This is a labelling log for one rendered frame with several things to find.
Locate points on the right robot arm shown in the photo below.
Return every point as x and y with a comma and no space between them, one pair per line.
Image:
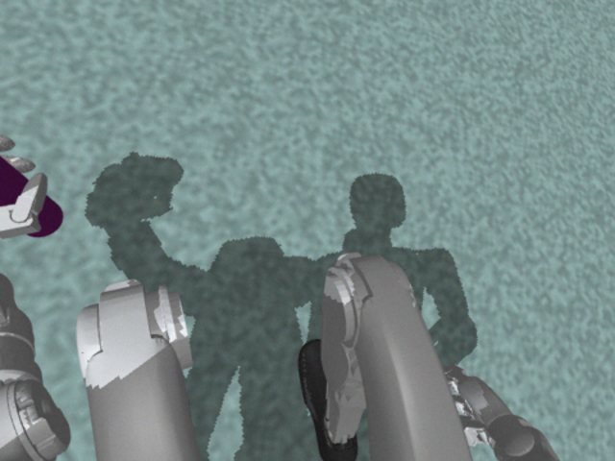
513,439

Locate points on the right robot foot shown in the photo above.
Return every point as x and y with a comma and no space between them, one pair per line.
314,386

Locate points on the left robot hand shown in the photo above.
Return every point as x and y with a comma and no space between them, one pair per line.
22,218

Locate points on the left robot arm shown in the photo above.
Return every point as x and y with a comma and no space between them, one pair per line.
32,427

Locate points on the right robot hand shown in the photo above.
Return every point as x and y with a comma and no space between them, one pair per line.
476,400

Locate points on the can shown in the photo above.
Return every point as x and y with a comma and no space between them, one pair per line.
12,183

